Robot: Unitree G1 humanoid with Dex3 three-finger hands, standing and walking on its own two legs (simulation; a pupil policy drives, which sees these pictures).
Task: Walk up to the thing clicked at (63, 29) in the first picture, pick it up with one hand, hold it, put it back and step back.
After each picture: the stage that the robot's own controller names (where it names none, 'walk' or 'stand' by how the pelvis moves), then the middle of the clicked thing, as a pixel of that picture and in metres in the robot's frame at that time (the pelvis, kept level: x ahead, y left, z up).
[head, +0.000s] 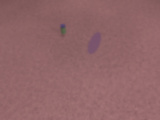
stand; (63, 29) +1.61 +0.36 -0.72
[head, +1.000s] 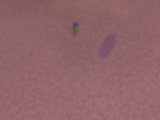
walk; (75, 27) +1.49 +0.28 -0.71
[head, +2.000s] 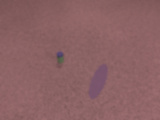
walk; (60, 57) +1.03 +0.31 -0.70
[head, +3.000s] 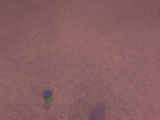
walk; (48, 96) +0.61 +0.33 -0.71
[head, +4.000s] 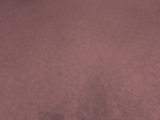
walk; out of the picture +0.36 +0.26 -0.70
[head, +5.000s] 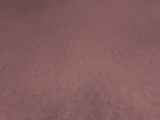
stand; out of the picture +0.28 +0.23 -0.72
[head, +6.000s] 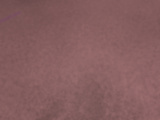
stand; out of the picture +0.30 +0.23 -0.72
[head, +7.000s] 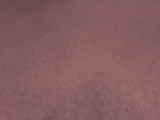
stand; out of the picture +0.27 +0.24 -0.73
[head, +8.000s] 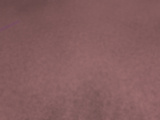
stand; out of the picture +0.27 +0.24 -0.73
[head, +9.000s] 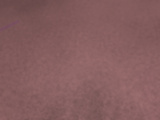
go down; out of the picture +0.27 +0.24 -0.73
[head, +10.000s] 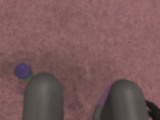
go down; (24, 73) +0.35 +0.27 -0.32
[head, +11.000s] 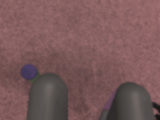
approach; (31, 73) +0.34 +0.27 -0.31
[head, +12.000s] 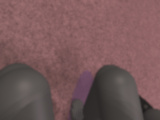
close in; out of the picture +0.31 +0.30 -0.21
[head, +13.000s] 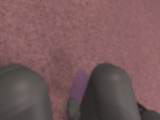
close; out of the picture +0.33 +0.30 -0.21
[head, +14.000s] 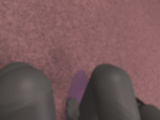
lift; out of the picture +0.32 +0.30 -0.21
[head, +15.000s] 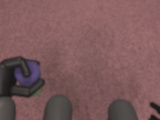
lift; (30, 80) +0.32 +0.20 -0.01
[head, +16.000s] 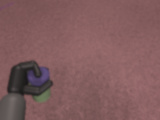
hold; (40, 85) +0.32 +0.18 +0.01
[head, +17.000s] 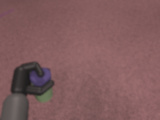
hold; (42, 85) +0.33 +0.18 +0.01
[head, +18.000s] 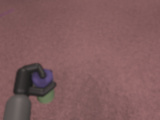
hold; (44, 86) +0.33 +0.17 +0.00
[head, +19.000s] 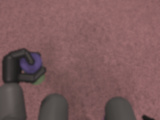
crouch; (33, 70) +0.37 +0.21 -0.08
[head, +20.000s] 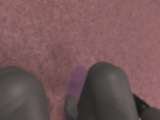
lower; out of the picture +0.35 +0.32 -0.21
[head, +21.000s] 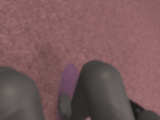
lower; out of the picture +0.37 +0.31 -0.21
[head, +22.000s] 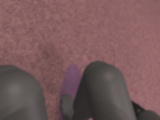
lower; out of the picture +0.36 +0.31 -0.21
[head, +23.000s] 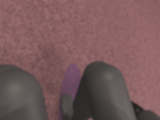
lower; out of the picture +0.35 +0.31 -0.21
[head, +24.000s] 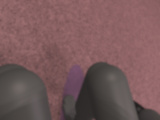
loosen; out of the picture +0.34 +0.30 -0.21
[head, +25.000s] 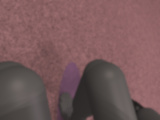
withdraw; out of the picture +0.33 +0.29 -0.22
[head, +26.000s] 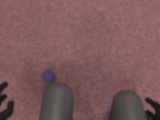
walk; (50, 77) +0.38 +0.23 -0.40
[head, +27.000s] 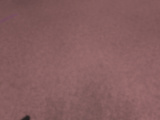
stand; out of the picture +0.31 +0.20 -0.66
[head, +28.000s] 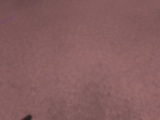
stand; out of the picture +0.32 +0.21 -0.66
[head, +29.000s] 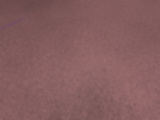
stand; out of the picture +0.33 +0.19 -0.71
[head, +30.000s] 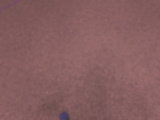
walk; (64, 118) +0.36 +0.20 -0.70
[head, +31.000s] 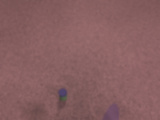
walk; (63, 94) +0.54 +0.16 -0.71
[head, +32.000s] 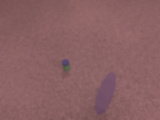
walk; (66, 65) +0.85 +0.27 -0.70
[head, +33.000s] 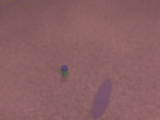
stand; (64, 71) +0.91 +0.25 -0.71
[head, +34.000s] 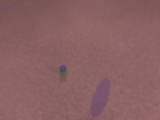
stand; (63, 71) +0.94 +0.26 -0.72
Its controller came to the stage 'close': yes
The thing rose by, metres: 0.71
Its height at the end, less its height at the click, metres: +0.00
